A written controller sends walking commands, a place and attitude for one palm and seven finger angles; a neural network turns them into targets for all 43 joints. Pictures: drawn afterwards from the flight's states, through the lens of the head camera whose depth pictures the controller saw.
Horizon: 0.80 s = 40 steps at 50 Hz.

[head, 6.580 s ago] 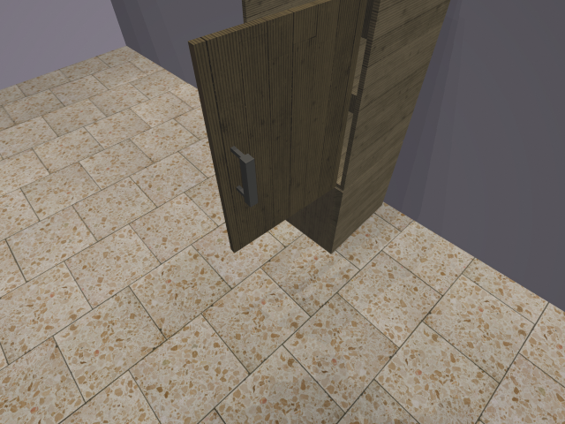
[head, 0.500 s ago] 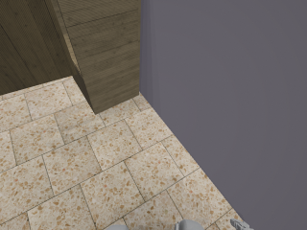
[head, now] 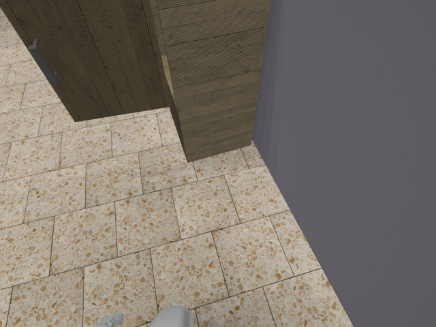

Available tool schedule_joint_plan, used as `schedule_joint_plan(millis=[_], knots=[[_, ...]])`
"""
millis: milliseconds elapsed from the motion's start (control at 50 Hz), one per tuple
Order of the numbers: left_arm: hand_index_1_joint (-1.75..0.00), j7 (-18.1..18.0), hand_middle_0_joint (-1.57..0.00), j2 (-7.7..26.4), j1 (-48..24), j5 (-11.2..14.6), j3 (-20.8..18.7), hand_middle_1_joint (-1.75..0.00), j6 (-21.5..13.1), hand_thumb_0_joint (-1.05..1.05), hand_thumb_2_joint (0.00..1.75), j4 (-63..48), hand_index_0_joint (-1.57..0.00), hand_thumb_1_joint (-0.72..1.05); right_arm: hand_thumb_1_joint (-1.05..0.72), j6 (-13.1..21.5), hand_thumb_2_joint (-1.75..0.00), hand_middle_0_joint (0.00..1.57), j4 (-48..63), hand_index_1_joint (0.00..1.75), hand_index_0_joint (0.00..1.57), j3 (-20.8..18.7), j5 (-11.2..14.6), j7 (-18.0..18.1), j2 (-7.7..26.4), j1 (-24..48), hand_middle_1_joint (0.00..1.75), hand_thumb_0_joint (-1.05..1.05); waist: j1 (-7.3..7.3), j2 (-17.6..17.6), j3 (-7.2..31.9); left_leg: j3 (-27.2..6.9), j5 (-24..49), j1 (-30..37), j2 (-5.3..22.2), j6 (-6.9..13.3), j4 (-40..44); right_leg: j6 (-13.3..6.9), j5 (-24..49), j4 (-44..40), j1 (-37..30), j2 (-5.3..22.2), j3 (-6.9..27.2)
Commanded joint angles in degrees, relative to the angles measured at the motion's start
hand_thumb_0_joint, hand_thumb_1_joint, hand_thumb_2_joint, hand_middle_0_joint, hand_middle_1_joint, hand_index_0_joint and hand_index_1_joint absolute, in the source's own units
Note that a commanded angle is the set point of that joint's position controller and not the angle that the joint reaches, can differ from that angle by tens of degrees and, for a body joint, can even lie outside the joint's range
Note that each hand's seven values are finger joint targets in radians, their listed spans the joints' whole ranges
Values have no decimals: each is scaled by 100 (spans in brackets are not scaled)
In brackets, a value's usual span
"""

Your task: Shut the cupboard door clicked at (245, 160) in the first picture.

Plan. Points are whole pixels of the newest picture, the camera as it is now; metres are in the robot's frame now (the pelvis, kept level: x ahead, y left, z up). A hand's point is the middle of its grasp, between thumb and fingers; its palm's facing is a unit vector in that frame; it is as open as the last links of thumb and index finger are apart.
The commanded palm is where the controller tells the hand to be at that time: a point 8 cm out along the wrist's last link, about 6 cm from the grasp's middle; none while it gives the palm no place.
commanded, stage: turn to face it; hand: left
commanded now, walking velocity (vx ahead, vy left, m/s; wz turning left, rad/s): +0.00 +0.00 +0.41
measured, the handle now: (45, 62) +0.87 +0.61 -0.05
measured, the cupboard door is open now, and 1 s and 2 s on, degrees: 84 84 84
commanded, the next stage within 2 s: take the last steps up to it in 0.36 s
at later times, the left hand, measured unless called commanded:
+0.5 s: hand out of the picture +0.04 +0.22 -0.17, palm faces +0.21 -0.94 -0.27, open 7.4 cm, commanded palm none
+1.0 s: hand out of the picture -0.04 +0.24 -0.19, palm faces +0.39 -0.90 -0.20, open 7.4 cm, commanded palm none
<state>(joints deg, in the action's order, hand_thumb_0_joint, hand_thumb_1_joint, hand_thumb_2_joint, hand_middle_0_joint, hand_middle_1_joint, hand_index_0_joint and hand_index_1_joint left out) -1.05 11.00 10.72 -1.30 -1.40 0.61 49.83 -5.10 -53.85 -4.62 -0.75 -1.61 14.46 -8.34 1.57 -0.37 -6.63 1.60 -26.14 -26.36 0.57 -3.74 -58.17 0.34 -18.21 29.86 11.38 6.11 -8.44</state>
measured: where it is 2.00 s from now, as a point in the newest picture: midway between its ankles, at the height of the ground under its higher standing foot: (172, 263)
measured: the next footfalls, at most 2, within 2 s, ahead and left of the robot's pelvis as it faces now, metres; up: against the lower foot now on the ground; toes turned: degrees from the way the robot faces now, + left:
left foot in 0.14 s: +0.04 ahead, +0.13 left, +0.00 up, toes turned +8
right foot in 0.50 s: +0.07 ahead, -0.12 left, +0.00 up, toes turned +7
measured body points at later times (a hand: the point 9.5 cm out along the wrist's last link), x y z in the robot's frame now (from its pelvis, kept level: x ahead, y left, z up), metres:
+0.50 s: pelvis +0.01 -0.01 -0.01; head +0.05 +0.00 +0.44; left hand +0.03 +0.27 -0.15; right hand +0.14 -0.22 -0.16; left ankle +0.01 +0.12 -0.74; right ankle +0.03 -0.12 -0.74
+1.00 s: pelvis +0.08 +0.08 -0.01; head +0.10 +0.11 +0.43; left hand -0.06 +0.29 -0.17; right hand +0.25 -0.12 -0.15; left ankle +0.07 +0.19 -0.74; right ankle +0.04 -0.09 -0.68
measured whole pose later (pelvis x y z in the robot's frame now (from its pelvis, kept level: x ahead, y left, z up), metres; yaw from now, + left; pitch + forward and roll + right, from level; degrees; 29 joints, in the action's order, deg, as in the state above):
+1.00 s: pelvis +0.08 +0.08 -0.01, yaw +19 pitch +0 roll +1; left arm 0.3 12.1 20.9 -1.4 -3.5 1.3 63.1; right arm 1.7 -55.0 -2.4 -1.7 -0.6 10.7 -9.0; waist -2.8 -3.3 -4.2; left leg 6.7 -15.2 -18.7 1.2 1.9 -34.3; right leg 0.5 -28.8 58.9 18.8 8.3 -3.9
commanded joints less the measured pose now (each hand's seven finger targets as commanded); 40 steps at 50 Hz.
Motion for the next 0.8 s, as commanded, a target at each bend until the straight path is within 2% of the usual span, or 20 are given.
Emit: schedule_joint_plan(millis=[0,40,80,100,120,140,160,200,260,360,420,440,460,480,500,520,560,600,700,780], knots=[[-30,-76,-20,1347,518,-52,-433,-30,-123,0,90,-179,-20,90,-90,248,-90,20,600,30,20,58,29,-26,152,505,30,0,-409,-1197,797,338,-86,133,-57,52,1309,-674,3749,-489,-954,1359,587],[-30,-56,-20,1396,534,-24,-458,-30,-109,0,90,-120,-20,90,-90,301,-90,20,550,30,20,71,22,9,213,307,30,0,-309,-1119,928,458,387,623,-162,126,2146,-521,3873,-135,-894,1306,467],[-30,-21,-20,1335,353,70,-457,-30,-83,0,90,-152,-20,90,-90,376,-90,20,407,30,20,-5,-21,35,548,-294,30,0,89,-526,1199,257,1874,2033,67,321,3393,-81,3172,897,-93,1127,74],[-30,18,-20,974,405,100,-388,-30,-46,0,90,-291,-20,90,-90,414,-90,20,399,30,20,-134,-78,62,1110,-511,30,0,183,1090,1450,-1497,3547,3046,1439,917,3499,325,508,2029,1329,414,-183],[-30,3,-20,725,105,86,-247,-30,11,0,90,-481,-20,90,-90,366,-90,20,348,30,20,-193,-64,118,1476,-825,30,0,350,1781,1368,-2315,5034,2797,2378,1702,3656,401,-2099,2826,1861,95,250],[-30,-49,-20,864,-225,36,-267,-30,105,0,90,-419,-20,90,-90,373,-90,20,271,30,20,-166,-68,196,1335,-872,30,0,398,1247,1270,-2246,4448,2462,2225,1765,3713,347,-1941,3269,1917,78,676],[-30,-41,-20,785,-301,52,-295,-30,126,0,90,-325,-20,90,-90,382,-90,20,334,30,20,-145,-83,263,1243,-613,30,0,263,1275,1011,-2101,3951,2089,1992,1707,3778,347,-1612,3442,2001,84,831],[-30,33,-20,780,-23,30,-309,-30,156,0,90,-83,-20,90,-90,405,-90,20,451,30,20,-39,-84,300,971,-87,30,0,-30,1073,820,-1485,3453,1705,1569,1458,3831,340,-1025,3382,1809,44,856],[-30,64,-20,679,162,42,-282,-30,153,0,90,60,-20,90,-90,437,-90,20,398,30,20,2,-64,296,884,-79,30,0,-105,868,948,-1128,3626,1869,1319,1339,3796,346,-769,2854,1563,-109,690],[-30,55,-20,587,160,49,-236,-30,115,0,90,60,-20,90,-90,387,-90,20,330,30,20,-20,-86,268,873,-76,30,0,-87,945,912,-1350,3181,1605,1257,1339,3768,295,-766,1526,875,-367,499],[-30,30,-20,601,587,63,-247,-30,25,0,90,203,-20,90,-90,366,-90,20,318,30,20,-31,-43,250,802,78,30,0,-312,762,972,-1339,2827,1156,1038,1111,3413,250,191,144,-109,-478,403],[-30,2,-20,721,765,47,-263,-30,-39,0,90,280,-20,90,-90,377,-90,20,295,30,20,-3,-4,234,653,79,30,0,-397,449,973,-1146,2287,876,773,854,3077,207,677,-627,-600,-277,581],[-30,-32,-20,1109,861,-16,-331,-30,-121,0,90,292,-20,90,-90,378,-90,20,341,30,20,38,46,197,341,-31,30,0,-403,-619,1031,-564,873,100,121,466,2204,-100,671,-1278,-1165,771,1814],[-30,-13,-20,1519,869,-52,-397,-30,-143,0,90,243,-20,90,-90,350,-90,20,475,30,20,58,26,149,240,47,30,0,-477,-1545,762,-170,-763,-371,-396,243,1034,-751,397,-1767,-834,1910,2905],[-30,-33,-20,1430,920,-31,-405,-30,-165,0,90,208,-20,90,-90,276,-90,20,471,30,20,-2,-37,141,451,183,30,0,-571,-1222,645,-474,-871,-551,-188,254,37,-999,-214,-1939,-475,2132,3137],[-30,-40,-20,1326,724,-20,-417,-30,-187,0,90,208,-20,90,-90,279,-90,20,406,30,20,-37,-56,116,443,302,30,0,-485,-1366,337,-600,-415,-881,-51,276,-562,-1005,-342,-1924,-387,1882,3115],[-30,3,-20,1001,514,4,-357,-30,-255,0,90,173,-20,90,-90,311,-90,20,238,30,20,-34,-63,30,376,157,30,0,-324,-988,228,-505,473,-1014,134,199,-880,-713,66,-1809,-465,1405,1955],[-30,3,-20,899,681,1,-363,-30,-334,0,90,267,-20,90,-90,331,-90,20,182,30,20,-7,-56,-30,251,180,30,0,-365,-957,301,-301,748,-980,212,120,-598,-601,478,-1815,-681,1342,1452],[-30,16,-20,949,1285,-34,-392,-30,-417,0,90,656,-20,90,-90,381,-90,20,233,30,20,51,-39,-101,28,522,30,0,-583,-820,306,73,734,-919,245,59,634,-655,920,-1831,-1165,1503,1154],[-30,43,-20,1068,1273,-61,-435,-30,-404,0,90,805,-20,90,-90,475,-90,20,297,30,20,123,-21,-137,-38,627,30,0,-579,-1032,232,324,694,-273,211,143,1817,-634,1005,-1615,-877,1586,835]])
